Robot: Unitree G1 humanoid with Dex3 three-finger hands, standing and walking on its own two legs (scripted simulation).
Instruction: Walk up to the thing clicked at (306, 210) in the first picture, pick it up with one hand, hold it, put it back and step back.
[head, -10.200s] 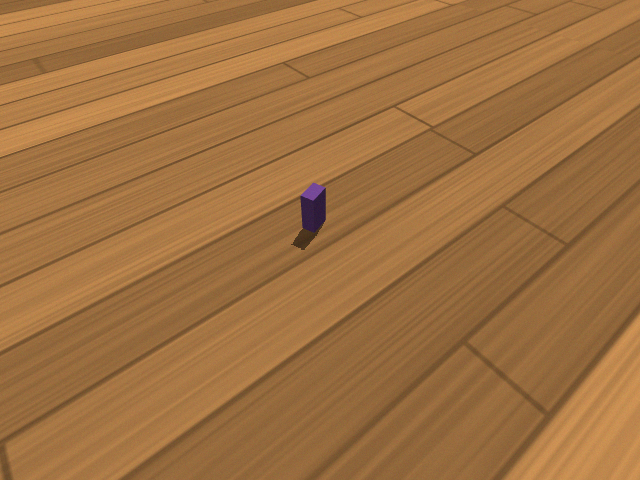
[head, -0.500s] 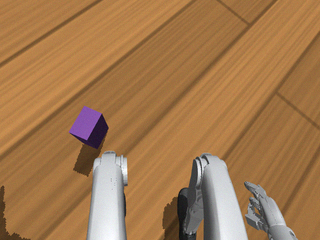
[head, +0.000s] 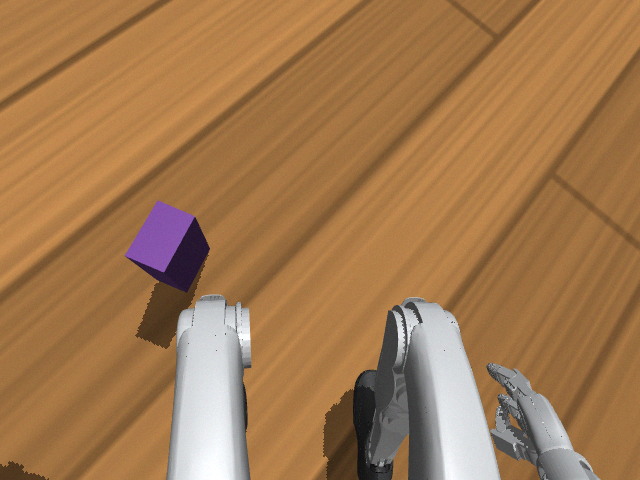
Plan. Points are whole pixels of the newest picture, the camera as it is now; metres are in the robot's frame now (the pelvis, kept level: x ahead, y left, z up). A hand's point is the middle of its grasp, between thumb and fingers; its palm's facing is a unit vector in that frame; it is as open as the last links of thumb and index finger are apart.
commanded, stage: go down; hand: left
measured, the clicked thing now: (174, 251) +0.43 +0.26 -0.30
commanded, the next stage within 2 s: approach in 0.10 s
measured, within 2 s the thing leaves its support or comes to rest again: neither
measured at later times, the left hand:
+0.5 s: hand out of the picture +0.34 +0.43 -0.06, palm faces +0.31 -0.95 -0.02, open 17.6 cm
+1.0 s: hand (116, 266) +0.38 +0.33 -0.24, palm faces +0.25 -0.97 +0.05, open 17.6 cm
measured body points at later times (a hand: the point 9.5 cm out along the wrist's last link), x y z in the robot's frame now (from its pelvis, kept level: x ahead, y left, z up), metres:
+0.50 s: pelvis +0.00 +0.00 -0.04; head +0.21 +0.09 +0.35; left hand +0.32 +0.48 -0.05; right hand +0.19 -0.27 -0.13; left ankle +0.09 +0.13 -0.36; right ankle +0.10 -0.13 -0.36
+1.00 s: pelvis +0.00 +0.01 -0.11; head +0.22 +0.15 +0.26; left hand +0.36 +0.38 -0.24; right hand +0.18 -0.25 -0.17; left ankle +0.09 +0.13 -0.36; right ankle +0.10 -0.13 -0.36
